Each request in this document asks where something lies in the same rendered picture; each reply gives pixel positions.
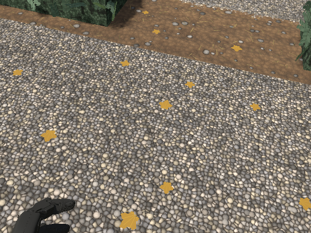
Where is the left robot hand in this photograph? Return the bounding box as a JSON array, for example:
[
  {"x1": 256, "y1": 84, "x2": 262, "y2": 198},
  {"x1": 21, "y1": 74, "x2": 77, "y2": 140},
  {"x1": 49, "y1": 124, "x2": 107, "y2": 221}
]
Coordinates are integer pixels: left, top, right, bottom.
[{"x1": 12, "y1": 197, "x2": 76, "y2": 233}]

